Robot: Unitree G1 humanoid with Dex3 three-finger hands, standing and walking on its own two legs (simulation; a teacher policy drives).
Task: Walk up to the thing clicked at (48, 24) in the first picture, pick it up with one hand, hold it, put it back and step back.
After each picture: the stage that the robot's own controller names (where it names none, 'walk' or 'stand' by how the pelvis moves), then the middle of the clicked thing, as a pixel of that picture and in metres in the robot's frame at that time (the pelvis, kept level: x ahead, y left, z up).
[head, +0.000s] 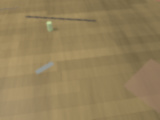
stand; (49, 26) +1.74 +0.41 -0.72
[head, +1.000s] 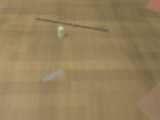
walk; (60, 31) +1.65 +0.18 -0.70
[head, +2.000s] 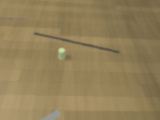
walk; (61, 54) +1.16 +0.17 -0.71
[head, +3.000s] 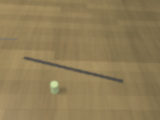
walk; (54, 87) +0.76 +0.20 -0.71
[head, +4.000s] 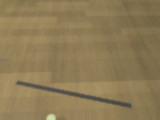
stand; out of the picture +0.47 +0.21 -0.71
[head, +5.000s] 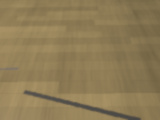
stand; out of the picture +0.41 +0.21 -0.72
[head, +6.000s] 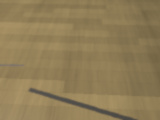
stand; out of the picture +0.39 +0.17 -0.71
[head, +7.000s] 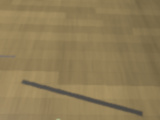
walk; out of the picture +0.38 +0.16 -0.68
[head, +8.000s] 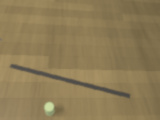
walk; (49, 109) +0.42 +0.18 -0.67
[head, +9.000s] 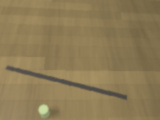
walk; (44, 111) +0.42 +0.20 -0.68
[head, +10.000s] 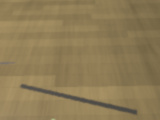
stand; out of the picture +0.44 +0.23 -0.70
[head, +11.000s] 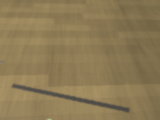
stand; out of the picture +0.43 +0.19 -0.71
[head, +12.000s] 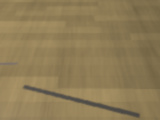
stand; out of the picture +0.43 +0.20 -0.71
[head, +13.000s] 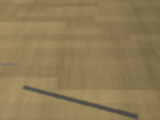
stand; out of the picture +0.43 +0.22 -0.72
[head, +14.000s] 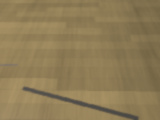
stand; out of the picture +0.42 +0.22 -0.73
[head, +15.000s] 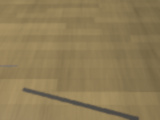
stand; out of the picture +0.42 +0.22 -0.72
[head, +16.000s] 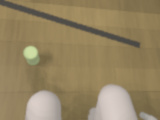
go down; (32, 56) +0.51 +0.19 -0.38
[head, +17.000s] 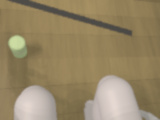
go down; (18, 47) +0.53 +0.20 -0.32
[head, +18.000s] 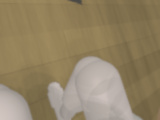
close in; out of the picture +0.52 +0.26 -0.24
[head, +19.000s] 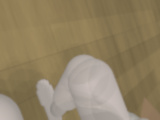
close; out of the picture +0.51 +0.27 -0.25
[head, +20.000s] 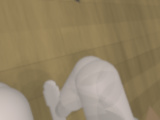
lift; out of the picture +0.49 +0.25 -0.25
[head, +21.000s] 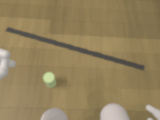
lift; (49, 80) +0.49 +0.17 -0.49
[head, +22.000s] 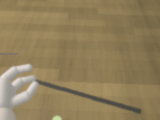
go down; out of the picture +0.44 +0.17 -0.67
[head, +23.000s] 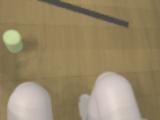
go down; (13, 42) +0.53 +0.20 -0.32
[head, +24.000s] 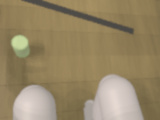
go down; (21, 47) +0.52 +0.18 -0.31
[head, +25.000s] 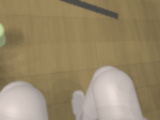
close in; out of the picture +0.52 +0.21 -0.27
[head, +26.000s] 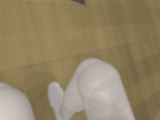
close in; out of the picture +0.51 +0.25 -0.26
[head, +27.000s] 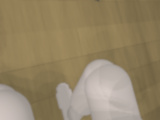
lift; out of the picture +0.51 +0.24 -0.25
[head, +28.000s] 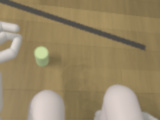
hold; (41, 57) +0.53 +0.17 -0.35
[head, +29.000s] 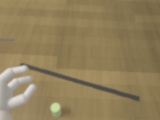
hold; (56, 110) +0.46 +0.16 -0.64
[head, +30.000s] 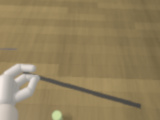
close; (57, 117) +0.45 +0.16 -0.67
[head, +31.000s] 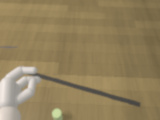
hold; (57, 115) +0.45 +0.17 -0.67
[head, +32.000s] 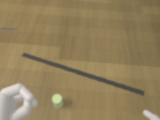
crouch; (57, 101) +0.47 +0.16 -0.61
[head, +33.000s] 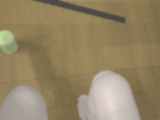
lower; (7, 42) +0.54 +0.19 -0.30
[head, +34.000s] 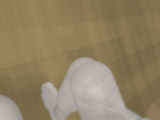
lower; out of the picture +0.51 +0.25 -0.26
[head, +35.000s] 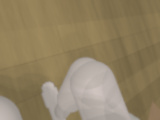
lower; out of the picture +0.51 +0.25 -0.26
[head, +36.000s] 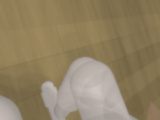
lower; out of the picture +0.51 +0.25 -0.26
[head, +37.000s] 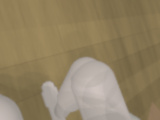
lower; out of the picture +0.51 +0.25 -0.26
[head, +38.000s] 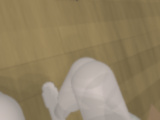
open; out of the picture +0.51 +0.25 -0.26
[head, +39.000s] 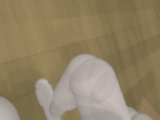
withdraw; out of the picture +0.51 +0.26 -0.25
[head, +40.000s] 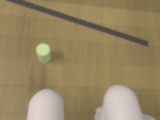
walk; (43, 53) +0.53 +0.17 -0.37
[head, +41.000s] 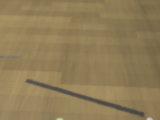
stand; out of the picture +0.45 +0.15 -0.66
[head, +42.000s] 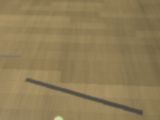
stand; out of the picture +0.46 +0.16 -0.66
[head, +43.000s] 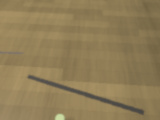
stand; out of the picture +0.46 +0.16 -0.67
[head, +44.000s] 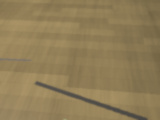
stand; out of the picture +0.46 +0.16 -0.72
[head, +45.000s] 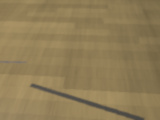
stand; out of the picture +0.44 +0.18 -0.73
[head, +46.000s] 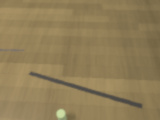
walk; (61, 115) +0.46 +0.18 -0.72
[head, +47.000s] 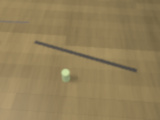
walk; (65, 75) +0.74 +0.13 -0.69
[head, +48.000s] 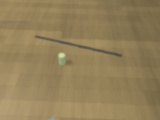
stand; (61, 59) +1.09 +0.19 -0.70
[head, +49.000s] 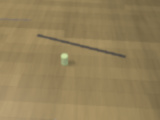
stand; (64, 59) +1.04 +0.16 -0.71
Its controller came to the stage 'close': yes
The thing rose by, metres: 0.01
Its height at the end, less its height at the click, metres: +0.00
